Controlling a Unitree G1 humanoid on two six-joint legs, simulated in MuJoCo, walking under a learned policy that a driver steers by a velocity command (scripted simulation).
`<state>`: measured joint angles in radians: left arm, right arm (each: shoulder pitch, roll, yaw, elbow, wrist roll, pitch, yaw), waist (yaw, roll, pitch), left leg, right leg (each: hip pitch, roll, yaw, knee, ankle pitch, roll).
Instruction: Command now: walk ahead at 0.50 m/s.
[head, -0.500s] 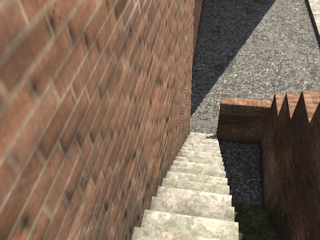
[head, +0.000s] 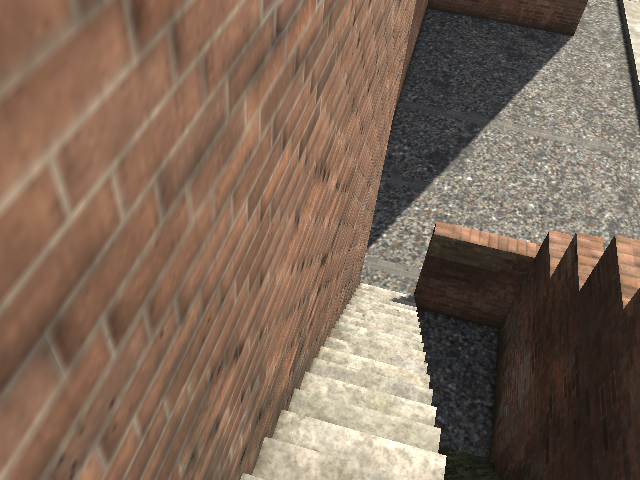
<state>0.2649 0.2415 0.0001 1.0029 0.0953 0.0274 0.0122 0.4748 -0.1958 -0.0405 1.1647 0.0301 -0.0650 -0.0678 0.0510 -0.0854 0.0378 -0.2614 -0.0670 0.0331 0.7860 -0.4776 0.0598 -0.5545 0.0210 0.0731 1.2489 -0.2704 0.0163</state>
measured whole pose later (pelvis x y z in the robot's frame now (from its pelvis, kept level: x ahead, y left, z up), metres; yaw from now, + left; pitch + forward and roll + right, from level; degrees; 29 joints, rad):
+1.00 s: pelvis +0.48 -0.16 -0.53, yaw -4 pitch -1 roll +2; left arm 0.09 0.27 0.04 0.87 0.00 0.01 -0.06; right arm 0.47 -0.19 -0.06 1.03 -0.03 -0.07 -0.09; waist -0.10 -0.06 0.04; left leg -0.41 0.23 -0.09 1.31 -0.87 -0.05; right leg -0.36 -0.05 0.08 0.52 0.39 0.04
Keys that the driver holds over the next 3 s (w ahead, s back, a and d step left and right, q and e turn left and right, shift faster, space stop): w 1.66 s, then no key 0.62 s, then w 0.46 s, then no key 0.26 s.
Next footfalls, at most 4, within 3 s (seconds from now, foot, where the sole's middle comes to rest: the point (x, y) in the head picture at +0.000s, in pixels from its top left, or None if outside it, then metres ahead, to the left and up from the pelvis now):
0.18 right None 0.14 -0.12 -0.96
0.50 left None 0.45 0.10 -1.17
1.04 right None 0.57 -0.31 -1.39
1.68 left None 0.82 -0.12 -1.60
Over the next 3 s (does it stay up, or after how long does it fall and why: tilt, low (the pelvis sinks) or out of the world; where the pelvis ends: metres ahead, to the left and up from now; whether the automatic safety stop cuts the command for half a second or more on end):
stays up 1.14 -0.20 -1.08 its command is cut before an obstacle after 0.4 s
